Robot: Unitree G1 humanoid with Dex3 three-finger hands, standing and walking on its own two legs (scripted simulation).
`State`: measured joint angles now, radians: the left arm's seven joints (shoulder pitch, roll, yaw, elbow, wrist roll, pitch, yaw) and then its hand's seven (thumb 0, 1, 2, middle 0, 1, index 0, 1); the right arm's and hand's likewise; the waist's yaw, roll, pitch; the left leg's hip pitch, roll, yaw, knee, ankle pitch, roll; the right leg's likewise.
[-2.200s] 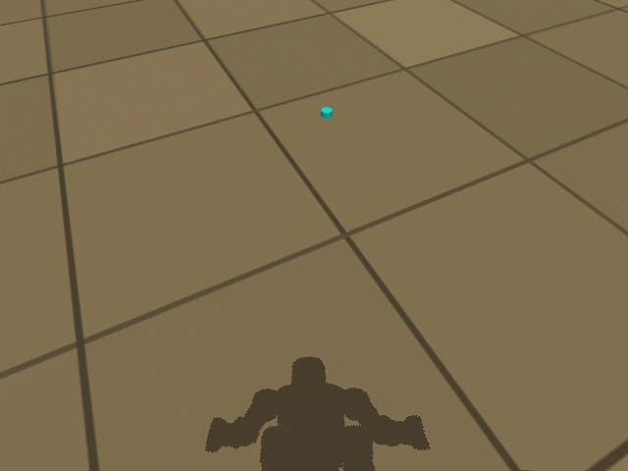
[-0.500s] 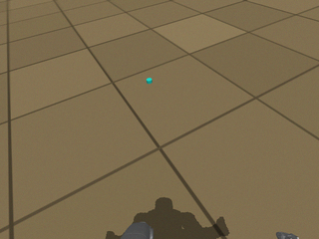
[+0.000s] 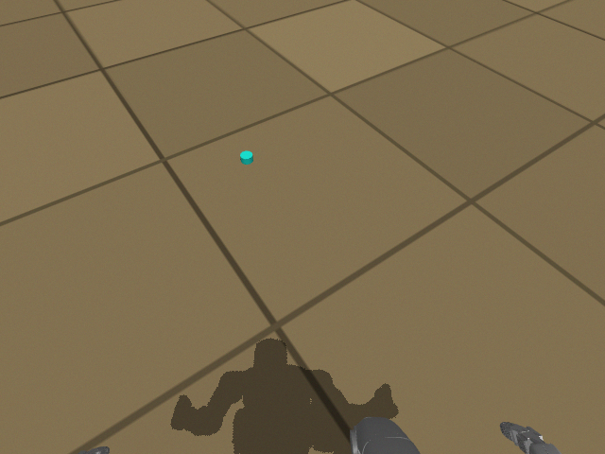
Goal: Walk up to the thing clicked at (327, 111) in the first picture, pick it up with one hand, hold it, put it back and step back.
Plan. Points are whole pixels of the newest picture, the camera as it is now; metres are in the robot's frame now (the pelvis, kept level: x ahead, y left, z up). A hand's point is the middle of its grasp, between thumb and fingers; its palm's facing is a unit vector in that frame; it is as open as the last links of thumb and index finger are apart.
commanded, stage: walk up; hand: left
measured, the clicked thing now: (246, 157) +1.48 +0.26 -0.76
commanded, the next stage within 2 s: none
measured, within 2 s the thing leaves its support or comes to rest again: neither
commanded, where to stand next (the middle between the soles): +1.11 +0.05 m, yaw -1 degrees
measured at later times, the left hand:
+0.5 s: hand (166, 352) +0.28 +0.24 -0.13, palm faces +0.02 -0.93 -0.38, open 7.4 cm
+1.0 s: hand (163, 220) +0.57 +0.31 -0.15, palm faces -0.06 -0.94 -0.32, open 7.4 cm
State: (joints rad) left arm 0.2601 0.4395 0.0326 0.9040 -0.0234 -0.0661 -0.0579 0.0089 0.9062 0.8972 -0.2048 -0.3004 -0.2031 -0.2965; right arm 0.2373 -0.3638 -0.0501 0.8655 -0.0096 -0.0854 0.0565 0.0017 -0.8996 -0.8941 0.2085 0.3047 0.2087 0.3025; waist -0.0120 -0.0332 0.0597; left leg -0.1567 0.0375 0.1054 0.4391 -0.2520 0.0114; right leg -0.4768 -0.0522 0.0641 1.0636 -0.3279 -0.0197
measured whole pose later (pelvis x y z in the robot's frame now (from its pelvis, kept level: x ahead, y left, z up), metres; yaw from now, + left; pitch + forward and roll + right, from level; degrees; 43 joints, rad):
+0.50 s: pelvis +0.26 -0.04 +0.00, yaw +0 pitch -2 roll -1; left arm 0.36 0.39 0.04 0.92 0.00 -0.09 -0.06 0.01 0.90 0.90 -0.21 -0.30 -0.21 -0.30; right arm 0.24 -0.44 -0.07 0.89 -0.02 -0.03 0.09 0.00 -0.90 -0.89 0.20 0.30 0.20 0.30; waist 0.04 0.07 0.06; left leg -0.55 0.09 -0.03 0.88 -0.20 0.00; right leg -0.14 -0.02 -0.09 0.41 -0.24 -0.02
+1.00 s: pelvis +0.49 +0.04 +0.00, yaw -1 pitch -3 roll +1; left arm 0.25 0.44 0.04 0.90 0.00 -0.04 -0.06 0.01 0.91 0.90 -0.20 -0.30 -0.20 -0.30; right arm 0.33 -0.37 -0.05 0.87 -0.01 -0.09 0.05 0.00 -0.90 -0.89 0.21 0.30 0.21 0.30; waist -0.02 -0.07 0.08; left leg -0.06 -0.03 0.14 0.37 -0.25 0.06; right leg -0.54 -0.08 0.05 0.88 -0.17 0.00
